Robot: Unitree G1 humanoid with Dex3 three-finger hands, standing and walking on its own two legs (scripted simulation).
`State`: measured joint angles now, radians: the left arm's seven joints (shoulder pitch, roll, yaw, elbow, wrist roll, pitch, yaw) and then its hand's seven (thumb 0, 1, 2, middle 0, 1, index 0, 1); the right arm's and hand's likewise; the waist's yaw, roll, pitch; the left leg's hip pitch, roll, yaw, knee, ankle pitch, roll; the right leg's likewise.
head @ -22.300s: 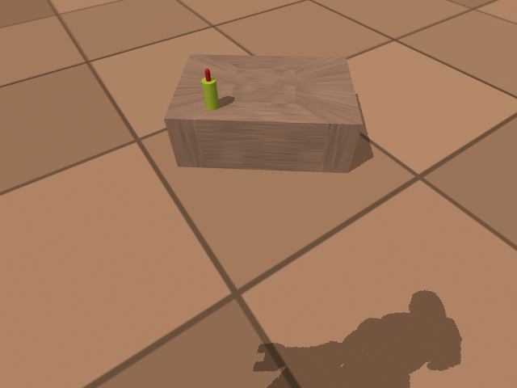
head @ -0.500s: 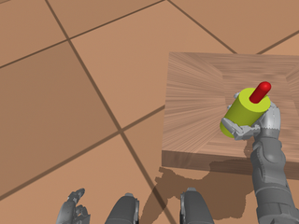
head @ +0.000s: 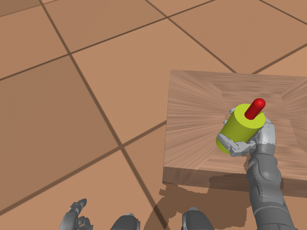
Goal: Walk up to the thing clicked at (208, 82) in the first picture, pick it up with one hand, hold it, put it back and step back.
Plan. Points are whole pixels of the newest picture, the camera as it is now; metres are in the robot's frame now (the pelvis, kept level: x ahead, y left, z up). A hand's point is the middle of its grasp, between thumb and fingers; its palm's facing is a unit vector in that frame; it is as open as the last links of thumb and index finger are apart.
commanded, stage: lift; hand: right
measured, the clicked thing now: (241, 125) +0.35 -0.19 +0.07
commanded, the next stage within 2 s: hold in 0.16 s
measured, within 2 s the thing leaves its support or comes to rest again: neither
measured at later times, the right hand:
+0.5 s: hand (238, 132) +0.33 -0.18 +0.05, palm faces +0.20 +0.98 -0.01, open 9.5 cm
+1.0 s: hand (241, 135) +0.32 -0.18 +0.07, palm faces +0.20 +0.98 -0.01, open 9.5 cm
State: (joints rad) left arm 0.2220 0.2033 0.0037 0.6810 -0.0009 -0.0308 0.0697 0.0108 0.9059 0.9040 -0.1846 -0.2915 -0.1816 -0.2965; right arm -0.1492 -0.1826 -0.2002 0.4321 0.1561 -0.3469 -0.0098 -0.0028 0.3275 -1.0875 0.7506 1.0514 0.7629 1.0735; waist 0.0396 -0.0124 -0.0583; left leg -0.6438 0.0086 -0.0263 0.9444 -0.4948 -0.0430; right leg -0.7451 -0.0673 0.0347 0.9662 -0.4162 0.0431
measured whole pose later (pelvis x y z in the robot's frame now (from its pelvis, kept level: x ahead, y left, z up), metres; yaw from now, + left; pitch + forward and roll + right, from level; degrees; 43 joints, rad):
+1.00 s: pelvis +0.00 -0.01 +0.02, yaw +0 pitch +6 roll +1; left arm 0.20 0.19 0.00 0.68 0.00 -0.03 0.06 0.01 0.89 0.93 -0.20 -0.30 -0.19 -0.31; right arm -0.06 -0.15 -0.12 0.34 0.14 -0.32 -0.06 0.00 0.35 -1.12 0.74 1.08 0.76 1.10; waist 0.02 -0.01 -0.02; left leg -0.47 0.02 -0.04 0.80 -0.43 -0.06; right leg -0.57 -0.06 0.01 0.83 -0.37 0.03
